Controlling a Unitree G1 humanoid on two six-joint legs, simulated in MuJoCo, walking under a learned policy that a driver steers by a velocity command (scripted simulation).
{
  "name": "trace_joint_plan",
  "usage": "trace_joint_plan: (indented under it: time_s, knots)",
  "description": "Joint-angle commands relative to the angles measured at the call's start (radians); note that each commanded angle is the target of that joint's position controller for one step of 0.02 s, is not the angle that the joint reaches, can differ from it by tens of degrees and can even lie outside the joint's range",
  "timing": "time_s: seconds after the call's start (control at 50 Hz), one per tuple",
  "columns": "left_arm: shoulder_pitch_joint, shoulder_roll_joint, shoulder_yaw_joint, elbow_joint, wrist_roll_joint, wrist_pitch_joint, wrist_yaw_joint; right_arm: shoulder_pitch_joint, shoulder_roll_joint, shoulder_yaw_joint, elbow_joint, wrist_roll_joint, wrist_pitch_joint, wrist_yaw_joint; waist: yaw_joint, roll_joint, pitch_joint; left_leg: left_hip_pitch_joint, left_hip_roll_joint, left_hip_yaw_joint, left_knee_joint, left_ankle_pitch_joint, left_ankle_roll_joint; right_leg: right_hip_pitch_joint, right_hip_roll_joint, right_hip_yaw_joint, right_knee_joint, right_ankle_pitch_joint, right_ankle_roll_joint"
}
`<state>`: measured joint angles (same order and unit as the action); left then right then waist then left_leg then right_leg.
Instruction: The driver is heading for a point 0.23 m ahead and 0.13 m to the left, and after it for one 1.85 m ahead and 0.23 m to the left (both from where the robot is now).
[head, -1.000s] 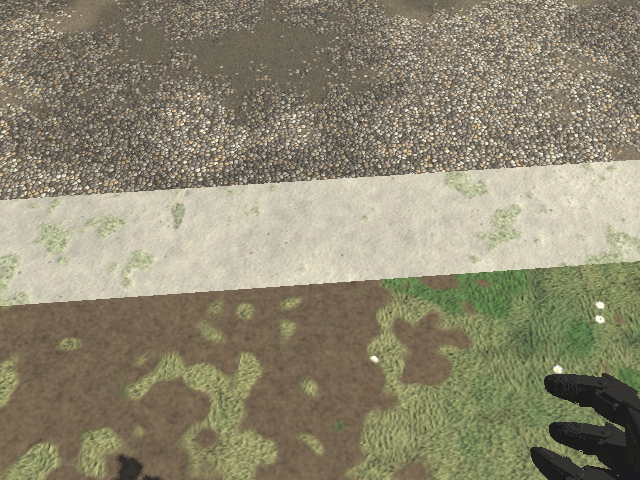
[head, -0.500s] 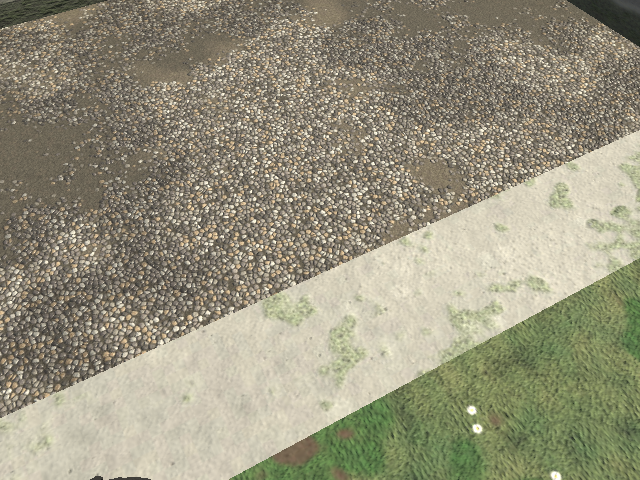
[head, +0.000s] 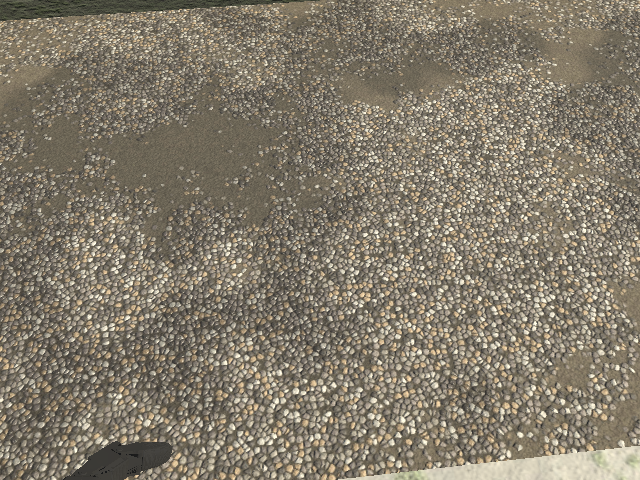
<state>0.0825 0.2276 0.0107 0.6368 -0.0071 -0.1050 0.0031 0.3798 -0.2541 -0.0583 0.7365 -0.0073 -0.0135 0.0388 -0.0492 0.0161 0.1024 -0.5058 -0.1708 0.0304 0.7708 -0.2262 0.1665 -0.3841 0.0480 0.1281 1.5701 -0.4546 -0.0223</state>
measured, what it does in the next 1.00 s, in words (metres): walks ahead, turning left: right foot, then left foot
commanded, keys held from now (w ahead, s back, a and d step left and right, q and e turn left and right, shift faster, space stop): w+q+shift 0.42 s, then q+shift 0.02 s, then shift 0.04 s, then e+shift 0.52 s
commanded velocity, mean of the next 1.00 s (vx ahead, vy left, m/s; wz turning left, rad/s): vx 0.64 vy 0.00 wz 0.32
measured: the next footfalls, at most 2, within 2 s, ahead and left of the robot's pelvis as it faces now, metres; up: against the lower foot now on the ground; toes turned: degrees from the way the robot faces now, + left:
right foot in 0.24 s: +0.35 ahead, -0.15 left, +0.00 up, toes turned +22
left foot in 0.54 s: +0.29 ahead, +0.12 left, +0.00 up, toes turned +28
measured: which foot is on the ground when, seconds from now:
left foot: down 0.00-0.28, up 0.30-0.52, down 0.54-0.96, up 0.98-1.00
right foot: up 0.00-0.22, down 0.24-1.00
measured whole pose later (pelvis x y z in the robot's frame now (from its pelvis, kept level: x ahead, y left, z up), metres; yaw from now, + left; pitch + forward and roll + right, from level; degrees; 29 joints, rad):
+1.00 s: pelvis +0.25 -0.02 +0.01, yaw +16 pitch +1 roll +0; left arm 0.29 0.33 0.01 0.56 0.03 0.13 -0.01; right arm 0.09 -0.30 -0.03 0.58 -0.01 0.09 0.00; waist 0.05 0.04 0.01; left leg -0.47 0.07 0.11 0.87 -0.41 0.03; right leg -0.42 0.03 0.11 0.82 -0.41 0.02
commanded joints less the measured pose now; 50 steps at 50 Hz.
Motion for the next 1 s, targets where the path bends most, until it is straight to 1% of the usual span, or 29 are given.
trace_joint_plan:
  time_s: [0.02, 0.08, 0.12, 0.18, 0.22, 0.24, 0.26, 0.28, 0.3, 0.32, 0.36, 0.4, 0.44, 0.46, 0.48, 0.5, 0.54, 0.56, 0.6, 0.66, 0.7, 0.74, 0.76, 0.82, 0.84, 0.92, 0.94, 0.96, 1.0]
  knots:
    - [0.088, 0.070, 0.009, -0.131, 0.031, 0.028, 0.016, -0.082, -0.087, -0.007, -0.173, -0.005, -0.035, -0.017, 0.142, -0.128, -0.166, 0.124, 0.250, -0.575, -0.292, 0.179, 0.158, -0.262, -0.037, 0.016, -0.019, 0.037, 0.019]
    - [0.038, 0.055, -0.006, -0.187, 0.051, 0.050, 0.036, -0.094, -0.089, 0.009, -0.186, 0.019, -0.025, -0.065, 0.139, -0.090, -0.170, -0.013, 0.178, -0.506, -0.251, 0.359, 0.168, -0.248, -0.061, -0.020, -0.253, 0.043, 0.054]
    - [-0.082, 0.037, -0.025, -0.252, 0.084, 0.048, 0.049, -0.078, -0.074, 0.018, -0.171, 0.017, 0.009, -0.088, 0.095, -0.049, -0.221, 0.064, 0.108, -0.400, -0.135, 0.605, 0.087, -0.189, -0.064, -0.053, -0.550, 0.212, 0.050]
    - [-0.133, 0.062, -0.026, -0.290, 0.047, 0.029, 0.029, -0.128, -0.107, 0.011, -0.194, 0.006, 0.049, -0.091, 0.050, 0.086, -0.293, 0.191, 0.094, -0.432, -0.104, 0.658, 0.043, -0.072, -0.016, -0.061, -0.736, 0.384, 0.042]
    - [-0.106, 0.041, -0.034, -0.308, 0.063, 0.030, 0.015, -0.254, -0.064, 0.033, -0.272, -0.015, 0.064, -0.074, 0.076, 0.105, -0.260, 0.111, 0.097, -0.498, -0.165, 0.526, 0.053, 0.130, 0.011, -0.070, -0.764, 0.455, 0.070]
    - [-0.046, 0.089, -0.011, -0.293, 0.079, 0.025, 0.010, -0.306, -0.053, 0.045, -0.302, -0.011, 0.059, -0.068, 0.121, 0.074, -0.198, 0.054, 0.067, -0.515, -0.119, 0.470, 0.018, 0.231, 0.026, -0.089, -0.868, 0.548, 0.076]
    - [0.148, 0.114, 0.017, -0.231, 0.091, 0.023, 0.010, -0.389, -0.059, 0.042, -0.335, -0.018, 0.054, -0.070, 0.226, 0.063, -0.246, 0.006, -0.005, -0.517, 0.021, 0.512, -0.037, 0.431, 0.037, -0.126, -0.843, 0.677, 0.081]
    - [0.178, 0.197, 0.024, -0.234, 0.132, 0.045, 0.001, -0.255, -0.050, 0.060, -0.371, 0.002, 0.069, -0.081, 0.176, -0.240, -0.378, 0.010, -0.107, -0.471, 0.358, 0.164, -0.165, 0.555, -0.178, 0.122, -0.946, 0.841, -0.084]
    - [0.084, 0.186, 0.016, -0.256, 0.126, 0.067, -0.019, -0.093, -0.049, 0.063, -0.360, 0.044, 0.072, -0.079, 0.077, -0.568, -0.479, -0.075, -0.094, -0.408, 0.534, -0.431, -0.220, 0.619, -0.384, 0.404, -0.990, 0.829, -0.261]
    - [0.052, 0.152, 0.001, -0.274, 0.113, 0.073, -0.019, -0.186, -0.128, 0.042, -0.372, 0.054, 0.050, -0.070, 0.104, -0.471, -0.321, -0.212, -0.011, -0.349, 0.603, -0.484, -0.238, 0.486, -0.407, 0.370, -0.997, 0.828, -0.287]
    - [0.068, 0.186, 0.021, -0.242, 0.050, 0.061, -0.008, -0.328, -0.160, 0.032, -0.409, 0.038, 0.053, -0.080, 0.119, -0.176, -0.131, -0.245, 0.092, -0.208, 0.696, -0.388, -0.260, 0.258, -0.389, 0.299, -1.072, 0.723, -0.233]
    - [0.008, 0.187, 0.012, -0.219, 0.059, 0.045, 0.003, -0.365, -0.108, 0.070, -0.446, 0.006, 0.075, -0.074, 0.091, -0.073, -0.088, -0.218, 0.213, -0.189, 0.555, -0.345, -0.232, 0.134, -0.345, 0.182, -1.084, 0.611, -0.175]
    - [0.020, 0.226, 0.023, -0.151, 0.049, 0.040, 0.009, -0.380, -0.062, 0.095, -0.467, -0.003, 0.073, -0.061, 0.075, -0.049, -0.121, -0.118, 0.279, -0.161, 0.236, -0.349, -0.202, 0.122, -0.301, 0.060, -1.083, 0.688, -0.123]
    - [-0.020, 0.254, 0.024, -0.154, 0.069, 0.064, -0.002, -0.370, -0.055, 0.109, -0.473, -0.022, 0.076, -0.055, 0.074, -0.027, -0.140, -0.041, 0.275, -0.133, 0.189, -0.242, -0.201, 0.080, -0.314, 0.030, -1.072, 0.856, -0.126]
    - [-0.003, 0.288, 0.032, -0.125, 0.070, 0.083, -0.010, -0.329, -0.070, 0.104, -0.458, -0.011, 0.083, -0.053, 0.065, -0.046, -0.226, 0.054, 0.256, -0.103, 0.166, -0.155, -0.188, 0.095, -0.313, 0.014, -1.065, 0.870, -0.130]
    - [-0.030, 0.279, 0.018, -0.116, 0.071, 0.101, -0.024, -0.290, -0.076, 0.105, -0.453, -0.008, 0.087, -0.050, 0.035, -0.040, -0.279, 0.150, 0.238, -0.097, 0.062, -0.082, -0.172, 0.093, -0.292, -0.009, -1.054, 0.784, -0.113]
    - [-0.108, 0.143, -0.056, -0.123, 0.067, 0.104, -0.043, -0.271, -0.076, 0.108, -0.445, -0.049, 0.091, -0.039, -0.015, 0.081, -0.339, 0.443, 0.236, -0.115, -0.176, 0.462, -0.151, 0.029, -0.120, -0.138, -0.988, 0.342, 0.030]
    - [-0.011, 0.171, -0.065, -0.115, 0.044, 0.104, -0.051, -0.360, -0.139, 0.109, -0.473, -0.057, 0.096, -0.028, 0.063, 0.253, -0.339, 0.273, 0.322, -0.234, -0.284, 0.256, -0.076, 0.108, -0.056, -0.168, -0.934, 0.025, 0.083]
    - [0.062, 0.143, -0.083, -0.097, 0.049, 0.103, -0.067, -0.483, -0.153, 0.109, -0.463, -0.028, 0.093, -0.015, 0.114, 0.297, -0.324, 0.140, 0.350, -0.253, -0.340, -0.044, -0.044, 0.202, -0.080, -0.144, -0.951, 0.085, 0.107]
    - [0.123, 0.170, -0.079, -0.039, 0.054, 0.123, -0.059, -0.439, -0.115, 0.114, -0.406, -0.023, 0.064, -0.010, 0.087, 0.161, -0.229, 0.168, 0.295, -0.183, -0.315, -0.005, -0.077, 0.173, -0.075, -0.118, -0.997, 0.149, 0.077]
    - [0.134, 0.215, -0.059, -0.037, 0.037, 0.131, -0.039, -0.387, -0.151, 0.093, -0.383, -0.015, 0.061, -0.022, 0.054, 0.117, -0.212, 0.247, 0.311, -0.185, -0.311, 0.021, -0.057, 0.082, -0.062, -0.110, -0.985, 0.111, 0.070]
    - [0.181, 0.210, -0.043, -0.029, 0.029, 0.134, -0.019, -0.354, -0.158, 0.071, -0.355, -0.004, 0.065, -0.031, 0.056, 0.094, -0.217, 0.265, 0.347, -0.178, -0.315, 0.085, -0.014, 0.052, -0.047, -0.135, -0.911, 0.088, 0.065]
    - [0.165, 0.186, -0.042, -0.066, 0.046, 0.141, -0.014, -0.350, -0.108, 0.083, -0.353, 0.000, 0.073, -0.029, 0.051, 0.096, -0.197, 0.321, 0.391, -0.206, -0.306, 0.178, -0.006, -0.014, -0.069, -0.082, -0.950, 0.049, 0.047]
    - [0.183, 0.178, -0.020, -0.096, 0.028, 0.166, -0.009, -0.343, -0.123, 0.051, -0.309, 0.018, 0.082, -0.035, 0.079, 0.119, -0.197, 0.319, 0.433, -0.180, -0.238, 0.496, 0.032, -0.053, -0.067, -0.079, -0.845, 0.064, 0.033]
    - [0.200, 0.182, -0.011, -0.096, 0.032, 0.180, -0.007, -0.331, -0.110, 0.045, -0.302, 0.008, 0.081, -0.038, 0.073, 0.116, -0.222, 0.318, 0.453, -0.161, -0.218, 0.572, 0.052, -0.050, -0.061, -0.072, -0.791, 0.019, 0.029]
    - [0.248, 0.178, 0.019, -0.113, 0.031, 0.216, -0.013, -0.371, -0.106, 0.013, -0.261, 0.015, 0.086, -0.043, 0.110, 0.097, -0.249, 0.228, 0.475, -0.083, -0.118, 0.463, 0.031, -0.027, -0.075, -0.028, -0.762, 0.089, -0.022]
    - [0.250, 0.190, 0.026, -0.122, 0.036, 0.223, -0.013, -0.371, -0.110, 0.007, -0.254, 0.019, 0.088, -0.047, 0.108, 0.045, -0.230, 0.184, 0.436, -0.038, -0.048, 0.361, -0.006, -0.011, -0.082, 0.014, -0.832, 0.221, -0.063]
    - [0.207, 0.269, 0.049, -0.149, 0.032, 0.228, -0.004, -0.337, -0.108, 0.005, -0.256, 0.007, 0.092, -0.044, 0.075, -0.133, -0.186, 0.140, 0.314, 0.057, 0.051, 0.207, -0.067, -0.077, -0.133, 0.199, -0.986, 0.341, -0.135]
    - [0.223, 0.325, 0.069, -0.168, 0.052, 0.234, -0.004, -0.459, -0.098, 0.010, -0.301, -0.019, 0.078, -0.046, 0.140, -0.323, -0.098, -0.140, 0.117, 0.015, 0.295, -0.379, -0.144, 0.034, -0.229, 0.507, -1.191, 0.536, -0.277]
